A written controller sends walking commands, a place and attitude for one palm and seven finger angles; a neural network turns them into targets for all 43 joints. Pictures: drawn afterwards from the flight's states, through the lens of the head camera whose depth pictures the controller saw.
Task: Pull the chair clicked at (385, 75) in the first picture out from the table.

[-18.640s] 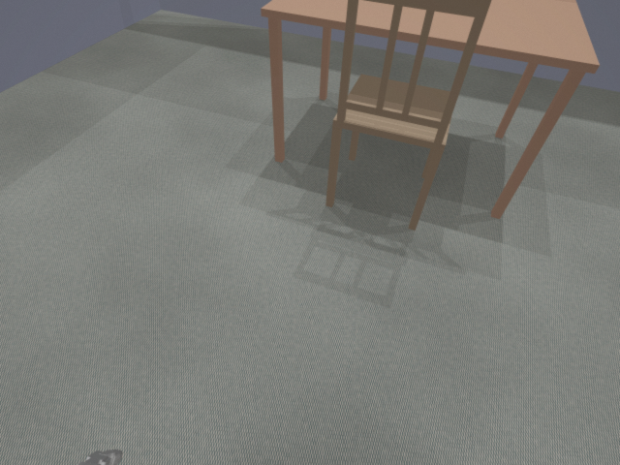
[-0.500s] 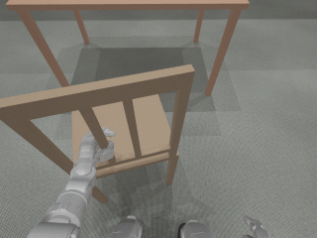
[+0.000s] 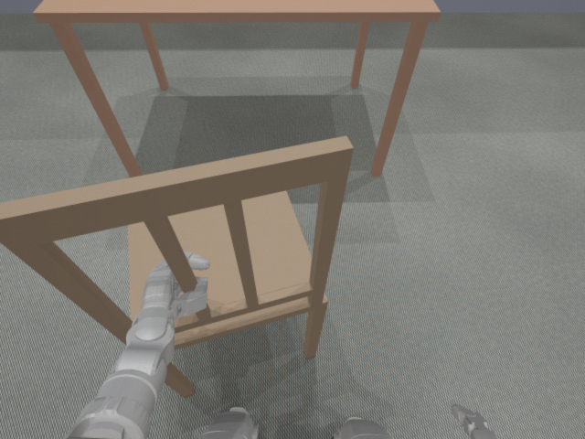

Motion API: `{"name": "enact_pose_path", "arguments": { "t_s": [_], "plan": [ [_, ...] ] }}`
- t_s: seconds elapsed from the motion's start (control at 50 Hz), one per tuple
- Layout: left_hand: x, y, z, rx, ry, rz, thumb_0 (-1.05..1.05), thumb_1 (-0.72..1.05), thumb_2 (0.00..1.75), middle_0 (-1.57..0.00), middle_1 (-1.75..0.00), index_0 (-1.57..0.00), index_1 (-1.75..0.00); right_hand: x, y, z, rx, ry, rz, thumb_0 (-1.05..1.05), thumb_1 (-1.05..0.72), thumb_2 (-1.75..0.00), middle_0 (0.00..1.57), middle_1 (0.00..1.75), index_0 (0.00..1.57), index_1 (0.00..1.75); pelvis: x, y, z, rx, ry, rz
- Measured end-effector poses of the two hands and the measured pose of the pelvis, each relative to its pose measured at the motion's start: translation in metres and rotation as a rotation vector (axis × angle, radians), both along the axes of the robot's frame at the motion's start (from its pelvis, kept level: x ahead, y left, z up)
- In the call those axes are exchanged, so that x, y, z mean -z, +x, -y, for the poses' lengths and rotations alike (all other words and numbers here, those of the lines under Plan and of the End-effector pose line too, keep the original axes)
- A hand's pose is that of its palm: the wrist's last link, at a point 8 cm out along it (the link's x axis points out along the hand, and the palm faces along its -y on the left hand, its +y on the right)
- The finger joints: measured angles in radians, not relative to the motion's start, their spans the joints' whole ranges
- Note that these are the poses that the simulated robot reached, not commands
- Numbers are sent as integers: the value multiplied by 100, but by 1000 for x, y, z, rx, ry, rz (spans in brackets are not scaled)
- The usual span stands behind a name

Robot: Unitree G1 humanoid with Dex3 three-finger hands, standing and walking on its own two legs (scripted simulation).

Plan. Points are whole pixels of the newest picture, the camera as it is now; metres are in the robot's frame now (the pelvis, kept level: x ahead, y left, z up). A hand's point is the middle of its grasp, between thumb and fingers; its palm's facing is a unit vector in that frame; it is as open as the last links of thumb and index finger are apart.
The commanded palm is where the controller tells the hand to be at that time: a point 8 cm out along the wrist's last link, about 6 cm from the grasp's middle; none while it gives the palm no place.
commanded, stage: stop walking, hand still on the chair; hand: left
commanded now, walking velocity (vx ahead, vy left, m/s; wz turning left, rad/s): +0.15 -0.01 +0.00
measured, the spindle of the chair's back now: (185, 276) +0.35 +0.17 -0.04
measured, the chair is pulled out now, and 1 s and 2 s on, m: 0.65 0.68 0.68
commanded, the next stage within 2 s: open the thumb and straighten the fingers in 0.92 s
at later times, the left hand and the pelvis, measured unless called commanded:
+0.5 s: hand (193, 314) +0.29 +0.15 -0.05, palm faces +0.09 -0.98 -0.17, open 5.5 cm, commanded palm +0.27 +0.20 -0.03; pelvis +0.04 +0.00 +0.02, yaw -1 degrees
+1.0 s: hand (193, 314) +0.30 +0.15 -0.05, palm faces +0.10 -0.98 -0.17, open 5.5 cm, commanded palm +0.27 +0.21 -0.03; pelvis +0.06 -0.01 +0.02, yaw -1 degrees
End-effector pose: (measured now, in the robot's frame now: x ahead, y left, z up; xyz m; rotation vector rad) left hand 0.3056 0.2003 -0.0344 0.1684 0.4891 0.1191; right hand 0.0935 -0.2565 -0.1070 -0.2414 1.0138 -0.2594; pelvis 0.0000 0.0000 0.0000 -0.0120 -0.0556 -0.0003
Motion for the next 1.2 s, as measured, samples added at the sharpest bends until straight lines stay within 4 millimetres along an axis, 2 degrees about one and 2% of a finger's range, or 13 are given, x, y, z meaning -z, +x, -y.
{"name": "enact_pose_path", "arguments": {
  "t_s": [0.08, 0.16, 0.26, 0.34, 0.42, 0.58, 0.74, 0.86, 1.08, 1.14, 1.2],
  "plan": [
    [0, -11, -1, 36, -1, 7, 3, 66, 77, -23, -119, -50, -145, -4, -8, 1, 20, -35, 10, 1, -90, -90, 20, 30, 20, 30, 1, 1, -9, 12, -6, 17],
    [0, -19, -3, 54, -11, 1, 3, 67, 76, -21, -120, -50, -145, -8, -9, -11, 30, -16, 20, 1, -91, -90, 20, 30, 20, 30, -3, 4, -12, 18, -13, 24],
    [-1, -30, -5, 29, -25, -20, 4, 67, 76, -20, -119, -50, -145, -9, 3, -34, -27, 57, 23, 1, -90, -90, 20, 30, 20, 30, -10, 11, -6, 1, -16, 15],
    [-1, -34, -4, 5, -22, -24, 5, 67, 78, -21, -117, -50, -145, -8, 20, -42, -66, 95, 41, 1, -90, -90, 20, 30, 20, 30, -12, 20, 0, 4, -11, 8],
    [-2, -35, -4, -17, -21, -31, 6, 65, 79, -23, -116, -50, -145, -11, 42, -37, -70, 94, 74, 1, -90, -90, 20, 30, 20, 30, -15, 31, 3, 10, -7, -1],
    [-3, -34, -4, -28, -17, -43, 7, 64, 81, -24, -115, -50, -145, -27, 84, -12, -69, 35, 146, 1, -90, -90, 20, 30, 20, 30, -17, 48, 6, 12, 0, -6],
    [-3, -34, -3, -38, -20, -47, 7, 64, 81, -24, -115, -50, -145, -42, 108, -2, -75, 7, 194, 1, -90, -90, 20, 30, 20, 30, -18, 56, 10, 10, -1, -5],
    [-3, -34, -3, -41, -21, -49, 7, 64, 81, -23, -115, -50, -145, -42, 108, -6, -76, 18, 188, 1, -90, -90, 20, 30, 20, 30, -19, 58, 11, 10, -3, -4],
    [-2, -33, -4, -32, -27, -44, 7, 63, 80, -24, -117, -50, -145, -29, 85, -17, -49, 69, 124, 1, -90, -90, 20, 30, 20, 30, -17, 58, 8, 3, -2, -35],
    [0, -30, -8, -18, -37, -28, 6, 59, 77, -28, -123, -50, -145, -25, 81, -13, -42, 82, 138, 1, -90, -90, 20, 30, 20, 30, -10, 57, 6, -3, 0, -73],
    [1, -27, -10, 6, -25, -12, 4, 47, 71, -32, -129, -50, -145, -21, 81, -9, -41, 70, 161, 1, -90, -90, 20, 30, 20, 30, -3, 57, 3, -1, -2, -103]
  ]
}}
